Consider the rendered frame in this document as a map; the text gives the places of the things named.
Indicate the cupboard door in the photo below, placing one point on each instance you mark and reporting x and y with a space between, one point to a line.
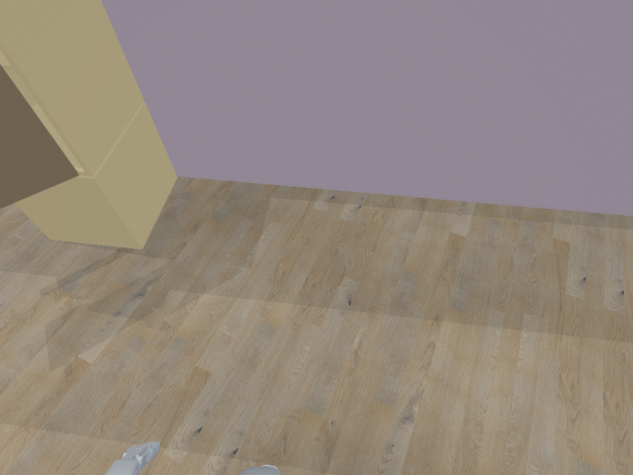
30 159

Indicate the robot left hand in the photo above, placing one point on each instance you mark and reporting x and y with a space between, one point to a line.
134 459

